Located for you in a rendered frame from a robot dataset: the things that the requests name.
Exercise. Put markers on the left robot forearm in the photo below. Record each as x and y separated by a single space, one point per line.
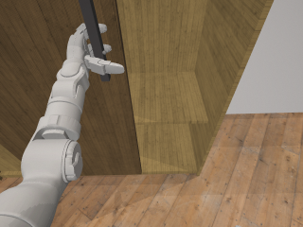
65 104

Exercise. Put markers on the handle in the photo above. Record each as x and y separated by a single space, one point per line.
91 22

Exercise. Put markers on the wardrobe door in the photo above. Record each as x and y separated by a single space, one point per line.
34 36
8 162

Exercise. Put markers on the left robot upper arm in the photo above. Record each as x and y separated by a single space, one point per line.
49 165

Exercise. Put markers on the left robot hand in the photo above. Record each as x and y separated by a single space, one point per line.
77 47

